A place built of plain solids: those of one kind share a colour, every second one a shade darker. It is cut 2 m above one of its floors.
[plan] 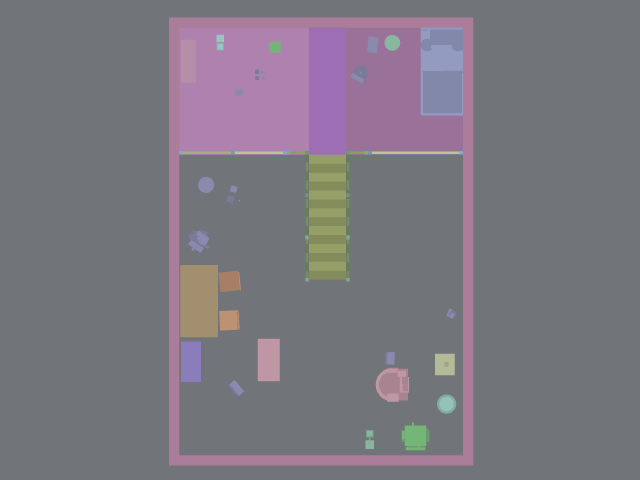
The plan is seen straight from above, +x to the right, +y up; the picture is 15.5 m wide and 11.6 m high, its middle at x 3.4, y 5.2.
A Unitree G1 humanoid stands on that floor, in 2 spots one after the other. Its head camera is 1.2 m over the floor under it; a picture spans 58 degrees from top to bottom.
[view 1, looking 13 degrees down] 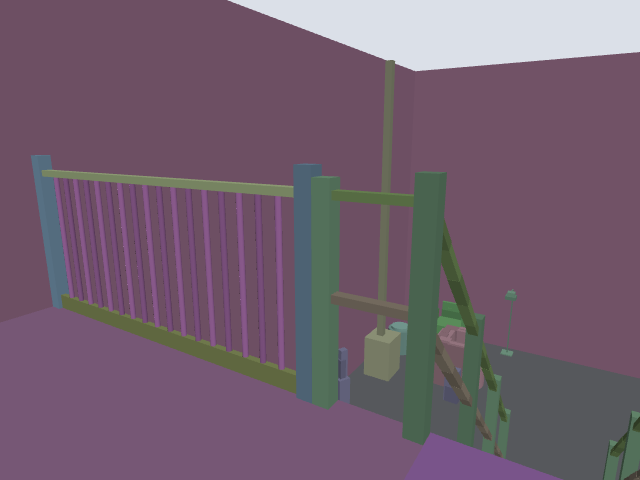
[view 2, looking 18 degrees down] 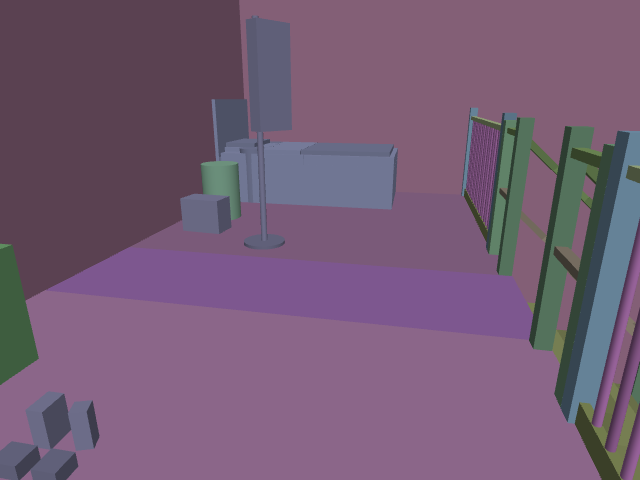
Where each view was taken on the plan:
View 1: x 3.58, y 8.86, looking -58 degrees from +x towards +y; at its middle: guard_post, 1.82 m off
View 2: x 0.95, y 8.01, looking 12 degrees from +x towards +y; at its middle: upper_floor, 3.88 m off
